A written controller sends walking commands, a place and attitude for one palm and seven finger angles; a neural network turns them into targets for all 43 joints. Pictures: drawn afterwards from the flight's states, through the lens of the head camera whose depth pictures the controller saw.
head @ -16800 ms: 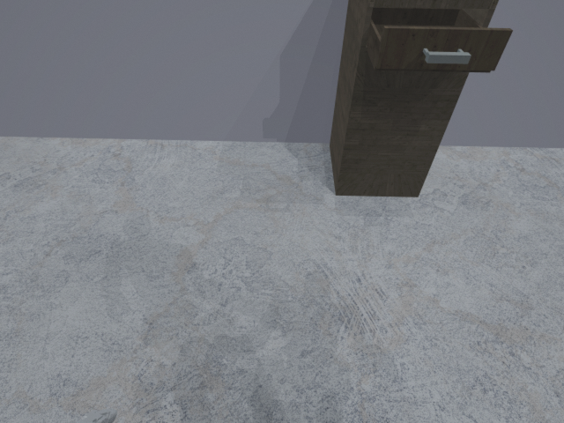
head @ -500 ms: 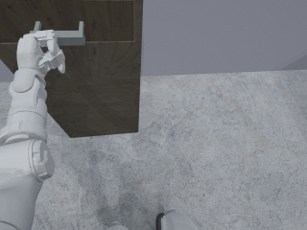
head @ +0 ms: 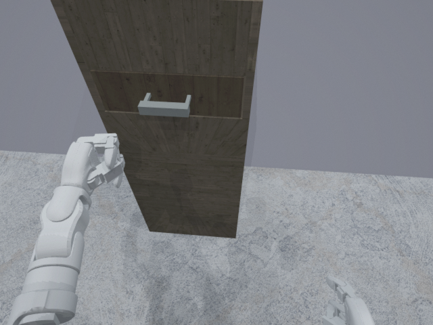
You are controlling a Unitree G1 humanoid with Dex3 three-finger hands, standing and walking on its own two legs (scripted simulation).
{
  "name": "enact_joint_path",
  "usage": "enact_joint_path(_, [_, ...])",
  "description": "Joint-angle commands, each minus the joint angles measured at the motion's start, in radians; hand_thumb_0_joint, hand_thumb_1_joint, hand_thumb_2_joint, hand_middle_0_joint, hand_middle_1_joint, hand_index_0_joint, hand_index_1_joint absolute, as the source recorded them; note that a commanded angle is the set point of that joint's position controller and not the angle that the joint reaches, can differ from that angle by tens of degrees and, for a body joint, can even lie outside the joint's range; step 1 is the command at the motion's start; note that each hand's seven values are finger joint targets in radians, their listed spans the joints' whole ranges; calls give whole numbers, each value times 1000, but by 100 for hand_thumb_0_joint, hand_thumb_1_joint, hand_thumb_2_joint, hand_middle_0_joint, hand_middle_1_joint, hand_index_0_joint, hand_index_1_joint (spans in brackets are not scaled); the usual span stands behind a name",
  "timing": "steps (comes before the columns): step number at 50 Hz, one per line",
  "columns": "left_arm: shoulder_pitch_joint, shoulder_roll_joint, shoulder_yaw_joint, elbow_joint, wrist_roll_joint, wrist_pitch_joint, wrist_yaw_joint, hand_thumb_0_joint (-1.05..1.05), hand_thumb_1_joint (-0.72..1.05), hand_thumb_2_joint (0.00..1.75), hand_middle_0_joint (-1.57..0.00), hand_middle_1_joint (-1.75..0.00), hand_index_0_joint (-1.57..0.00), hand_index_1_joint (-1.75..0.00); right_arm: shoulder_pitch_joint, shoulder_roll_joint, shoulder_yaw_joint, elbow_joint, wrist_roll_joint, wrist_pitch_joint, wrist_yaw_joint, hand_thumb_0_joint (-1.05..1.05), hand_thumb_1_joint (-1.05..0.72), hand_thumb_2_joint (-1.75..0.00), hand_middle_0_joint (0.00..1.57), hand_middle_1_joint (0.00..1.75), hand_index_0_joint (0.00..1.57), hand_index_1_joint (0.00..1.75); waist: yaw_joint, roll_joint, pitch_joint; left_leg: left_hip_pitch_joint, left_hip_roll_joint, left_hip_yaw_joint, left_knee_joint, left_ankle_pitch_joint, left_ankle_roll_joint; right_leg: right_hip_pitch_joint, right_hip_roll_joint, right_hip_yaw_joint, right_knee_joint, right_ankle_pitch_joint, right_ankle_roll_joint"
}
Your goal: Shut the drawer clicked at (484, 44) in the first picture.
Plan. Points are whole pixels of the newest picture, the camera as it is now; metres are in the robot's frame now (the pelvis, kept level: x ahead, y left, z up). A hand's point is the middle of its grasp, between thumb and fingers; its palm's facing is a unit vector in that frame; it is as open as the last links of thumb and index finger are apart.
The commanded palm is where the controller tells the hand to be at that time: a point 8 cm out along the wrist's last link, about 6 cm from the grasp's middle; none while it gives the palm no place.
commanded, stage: draw the hand back to the body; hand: left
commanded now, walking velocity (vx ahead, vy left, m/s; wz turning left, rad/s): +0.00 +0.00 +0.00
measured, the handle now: (166, 103) +0.61 +0.17 +0.07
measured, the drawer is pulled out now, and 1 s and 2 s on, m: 0.00 0.00 0.00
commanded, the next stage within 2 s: step back with the hand held close in 0.82 s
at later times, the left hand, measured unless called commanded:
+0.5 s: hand (55, 239) +0.20 +0.22 +0.17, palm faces +0.36 -0.88 -0.32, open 3.3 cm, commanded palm +0.14 +0.26 +0.18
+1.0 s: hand (25, 277) +0.15 +0.22 +0.18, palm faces +0.44 -0.81 -0.39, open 3.3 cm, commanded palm +0.09 +0.26 +0.19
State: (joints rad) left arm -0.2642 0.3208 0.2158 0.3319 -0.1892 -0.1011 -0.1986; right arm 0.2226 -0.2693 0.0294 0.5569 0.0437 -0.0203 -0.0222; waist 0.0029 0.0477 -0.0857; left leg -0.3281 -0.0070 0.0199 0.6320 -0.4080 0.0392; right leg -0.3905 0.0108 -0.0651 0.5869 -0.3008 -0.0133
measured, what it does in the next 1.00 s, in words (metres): stands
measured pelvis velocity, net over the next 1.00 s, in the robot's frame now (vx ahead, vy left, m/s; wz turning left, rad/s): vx -0.03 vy -0.02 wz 0.02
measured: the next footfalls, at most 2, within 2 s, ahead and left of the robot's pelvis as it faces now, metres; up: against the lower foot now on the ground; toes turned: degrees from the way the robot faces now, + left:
right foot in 2.00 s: -0.25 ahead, -0.12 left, +0.00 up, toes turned -1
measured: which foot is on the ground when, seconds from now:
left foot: down 0.00-1.00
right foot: down 0.00-1.00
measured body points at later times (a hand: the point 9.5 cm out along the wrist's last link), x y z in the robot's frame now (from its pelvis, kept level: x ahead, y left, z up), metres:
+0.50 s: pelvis -0.03 -0.01 +0.02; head -0.05 -0.04 +0.47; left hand +0.17 +0.27 +0.18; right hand +0.15 -0.22 -0.08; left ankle -0.05 +0.09 -0.73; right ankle +0.00 -0.11 -0.73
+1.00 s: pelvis -0.03 -0.02 +0.02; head -0.06 -0.04 +0.46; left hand +0.12 +0.26 +0.20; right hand +0.16 -0.23 -0.07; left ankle -0.05 +0.09 -0.73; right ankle +0.00 -0.11 -0.73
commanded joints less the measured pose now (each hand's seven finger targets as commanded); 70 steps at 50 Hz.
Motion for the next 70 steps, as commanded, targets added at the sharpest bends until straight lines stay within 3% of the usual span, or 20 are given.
enact_joint_path(1, [-153,110,-31,-339,69,-35,158,0,90,90,-140,-160,-140,-160,-66,-104,-39,-111,-2,-50,-20,0,-90,-90,20,30,20,30,1,-13,-161,111,30,-38,-141,501,-24,215,-22,39,-88,339,-17])
enact_joint_path(6, [-80,166,26,-463,97,-19,243,0,90,90,-140,-160,-140,-160,-128,-86,-19,-102,-10,-39,-44,0,-90,-90,20,30,20,30,15,-34,-105,126,21,-31,-227,346,-17,307,-26,46,-160,261,-18])
enact_joint_path(10, [-57,182,40,-582,113,-29,279,0,90,90,-140,-160,-140,-160,-162,-76,-9,-96,-20,-54,-58,0,-90,-90,20,30,20,30,21,32,-68,166,18,-42,-280,300,-19,329,-23,47,-210,194,-23])
enact_joint_path(14, [98,151,32,-688,122,-39,294,0,90,90,-140,-160,-140,-160,-170,-64,-4,-95,-32,-78,-56,0,-90,-90,20,30,20,30,34,86,-63,211,18,-52,-302,366,-29,371,-20,40,-223,231,-24])
enact_joint_path(19, [326,135,60,-724,120,-42,294,0,90,90,-140,-160,-140,-160,-179,-66,-13,-89,-40,-86,-47,0,-90,-90,20,30,20,30,44,-58,28,181,21,-53,-323,322,-19,372,-14,37,-254,194,-17])
enact_joint_path(29, [629,184,168,-1001,126,-72,315,0,90,90,-140,-160,-140,-160,-182,-54,-29,-107,-45,-123,-50,0,-90,-90,20,30,20,30,64,44,26,188,17,-42,-300,302,-19,375,-26,63,-278,159,-15])
enact_joint_path(32, [725,196,192,-1038,130,-77,327,0,90,90,-140,-160,-140,-160,-171,-53,-32,-108,-44,-147,-58,0,-90,-90,20,30,20,30,69,17,57,187,19,-43,-294,288,-18,348,-23,66,-292,133,-13])
enact_joint_path(34, [688,163,157,-1006,138,-76,326,0,90,90,-140,-160,-140,-160,-166,-55,-35,-90,-46,-156,-61,0,-90,-90,20,30,20,30,52,-22,120,185,17,-40,-296,249,-12,296,-23,69,-311,80,-11])
enact_joint_path(37, [642,137,131,-946,147,-74,330,0,90,90,-140,-160,-140,-160,-156,-57,-37,-71,-43,-164,-69,0,-90,-90,20,30,20,30,39,-5,195,181,16,-39,-302,172,-5,235,-28,72,-332,-7,-10])
enact_joint_path(41, [636,150,147,-946,148,-85,336,0,90,90,-140,-160,-140,-160,-155,-53,-39,-70,-45,-172,-76,0,-90,-90,20,30,20,30,50,-16,128,199,11,-38,-304,157,0,270,-36,72,-323,-29,-8])
enact_joint_path(44, [671,167,171,-981,147,-91,341,0,90,90,-140,-160,-140,-160,-156,-52,-36,-72,-54,-181,-75,0,-90,-90,20,30,20,30,69,-3,45,209,10,-38,-295,256,-2,346,-37,70,-290,89,-11])
enact_joint_path(47, [686,167,171,-998,147,-87,341,0,90,90,-140,-160,-140,-160,-159,-49,-32,-70,-56,-186,-71,0,-90,-90,20,30,20,30,70,27,42,207,13,-40,-295,305,-12,365,-34,67,-274,159,-13])
enact_joint_path(48, [601,277,297,-1071,143,-131,343,0,90,90,-140,-160,-140,-160,-140,-82,-39,-109,-51,-154,-63,0,-90,-90,20,30,20,30,18,13,136,110,23,-78,-261,245,10,244,-84,184,-328,160,-19])
enact_joint_path(49, [716,199,247,-968,146,-130,334,0,90,90,-140,-160,-140,-160,-134,-61,-44,-87,-55,-133,-60,0,-90,-90,20,30,20,30,15,-53,130,118,22,-88,-230,244,9,217,-115,180,-343,135,-27])
enact_joint_path(50, [713,200,236,-986,150,-131,330,0,90,90,-140,-160,-140,-160,-148,-64,-46,-100,-54,-123,-55,0,-90,-90,20,30,20,30,16,-44,151,122,18,-86,-219,258,8,186,-123,183,-358,139,-32])
enact_joint_path(52, [766,169,209,-971,151,-135,327,0,90,90,-140,-160,-140,-160,-138,-64,-50,-97,-56,-103,-52,0,-90,-90,20,30,20,30,7,-49,105,115,22,-76,-195,278,-1,179,-141,167,-338,152,-34])
enact_joint_path(59, [884,210,263,-1036,139,-152,338,0,90,90,-140,-160,-140,-160,-138,-73,-77,-138,-41,-57,-57,0,-90,-90,20,30,20,30,12,-18,-106,95,68,-105,-220,543,-12,311,-106,85,-139,433,-9])
enact_joint_path(62, [902,223,272,-1075,139,-151,340,0,90,90,-140,-160,-140,-160,-141,-74,-81,-158,-38,-47,-63,0,-90,-90,20,30,20,30,16,4,-119,60,80,-121,-221,594,-19,316,-92,75,-81,458,-1])
enact_joint_path(65, [890,233,278,-1094,142,-149,340,0,90,90,-140,-160,-140,-160,-149,-77,-83,-169,-41,-45,-71,0,-90,-90,20,30,20,30,16,8,-86,6,93,-136,-243,531,-7,291,-81,82,-56,407,8])
enact_joint_path(70, [868,218,272,-1087,160,-157,343,0,90,90,-140,-160,-140,-160,-136,-86,-86,-174,-42,-55,-76,0,-90,-90,20,30,20,30,11,22,-24,-170,118,-165,-290,268,31,321,-70,108,-10,290,15])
